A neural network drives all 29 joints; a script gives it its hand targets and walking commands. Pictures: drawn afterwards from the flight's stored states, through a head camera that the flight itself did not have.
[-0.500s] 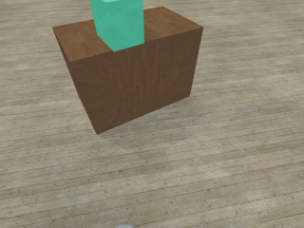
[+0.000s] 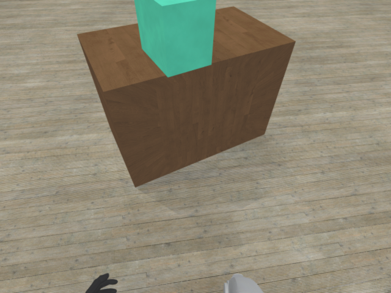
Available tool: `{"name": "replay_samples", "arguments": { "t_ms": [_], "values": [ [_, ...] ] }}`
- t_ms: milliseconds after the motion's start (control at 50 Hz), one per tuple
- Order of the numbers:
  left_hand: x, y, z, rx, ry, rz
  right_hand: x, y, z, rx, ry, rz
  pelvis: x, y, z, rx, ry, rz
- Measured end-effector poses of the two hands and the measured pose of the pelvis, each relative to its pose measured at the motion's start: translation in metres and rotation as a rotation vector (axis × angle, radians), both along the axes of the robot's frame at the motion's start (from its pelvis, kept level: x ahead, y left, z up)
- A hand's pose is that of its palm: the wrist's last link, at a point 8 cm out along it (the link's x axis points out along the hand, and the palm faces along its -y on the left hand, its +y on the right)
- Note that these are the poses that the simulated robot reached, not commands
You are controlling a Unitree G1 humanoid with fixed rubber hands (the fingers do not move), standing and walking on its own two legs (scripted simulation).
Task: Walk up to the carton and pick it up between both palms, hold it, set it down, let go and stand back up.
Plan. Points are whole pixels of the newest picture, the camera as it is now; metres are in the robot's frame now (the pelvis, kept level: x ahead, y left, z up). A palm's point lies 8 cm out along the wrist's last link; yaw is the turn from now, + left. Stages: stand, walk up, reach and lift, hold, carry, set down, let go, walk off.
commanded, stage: walk up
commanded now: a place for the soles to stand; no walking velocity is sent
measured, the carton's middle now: (173, 26) +1.11 +0.08 +0.06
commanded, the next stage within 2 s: none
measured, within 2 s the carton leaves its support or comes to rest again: neither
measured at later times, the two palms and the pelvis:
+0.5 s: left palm (71, 284) +0.18 +0.28 -0.12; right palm (272, 192) +0.39 -0.21 -0.10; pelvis +0.24 +0.02 -0.01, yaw +6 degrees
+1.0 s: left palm (101, 166) +0.49 +0.29 -0.11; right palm (271, 168) +0.50 -0.25 -0.14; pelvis +0.45 +0.02 -0.02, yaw +10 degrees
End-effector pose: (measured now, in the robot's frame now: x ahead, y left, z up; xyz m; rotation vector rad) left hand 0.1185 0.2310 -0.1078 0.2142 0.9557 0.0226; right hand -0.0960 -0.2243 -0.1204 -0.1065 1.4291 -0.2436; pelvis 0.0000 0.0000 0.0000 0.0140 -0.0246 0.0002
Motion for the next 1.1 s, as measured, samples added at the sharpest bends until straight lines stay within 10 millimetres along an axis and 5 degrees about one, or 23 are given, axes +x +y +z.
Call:
{"name": "replay_samples", "arguments": {
  "t_ms": [140,280,400,520,580,660,760,900,980,1100],
  "values": [
    [0.075,-0.009,-0.007,0.065,-0.074,0.036,0.106,-0.037,-0.029,-0.001,-0.039,0.073,0.078,-0.019,-0.025,-0.024,-0.008,0.034],
    [0.045,0.013,0.001,0.120,0.104,0.184,0.282,-0.057,-0.004,-0.045,-0.265,0.250,0.138,-0.018,-0.007,-0.013,-0.032,0.061],
    [0.034,0.031,0.002,0.121,0.243,0.245,0.404,-0.030,0.022,-0.024,-0.428,0.352,0.189,-0.006,0.001,-0.024,-0.017,0.080],
    [0.068,0.056,-0.022,0.079,0.285,0.281,0.496,0.017,0.022,-0.027,-0.501,0.443,0.251,0.023,-0.014,-0.031,-0.010,0.111],
    [0.100,0.070,-0.037,0.067,0.297,0.258,0.521,0.031,0.013,-0.056,-0.525,0.430,0.278,0.039,-0.027,-0.017,-0.021,0.127],
    [0.170,0.079,-0.028,0.059,0.218,0.217,0.519,0.031,0.017,-0.076,-0.447,0.366,0.309,0.044,-0.016,-0.018,-0.032,0.140],
    [0.260,0.078,-0.003,0.044,0.062,0.163,0.512,0.014,0.025,-0.095,-0.332,0.334,0.345,0.044,-0.002,-0.011,-0.023,0.154],
    [0.343,0.064,0.008,0.063,0.005,0.138,0.539,-0.015,0.010,-0.091,-0.248,0.301,0.406,0.032,-0.005,0.007,-0.011,0.158],
    [0.372,0.056,0.002,0.115,-0.030,0.175,0.579,-0.028,-0.013,-0.066,-0.223,0.326,0.445,0.019,-0.022,-0.012,-0.020,0.169],
    [0.353,0.052,0.012,0.136,0.110,0.282,0.673,-0.007,-0.004,-0.011,-0.299,0.412,0.487,0.020,-0.007,0.002,-0.024,0.174]
  ]
}}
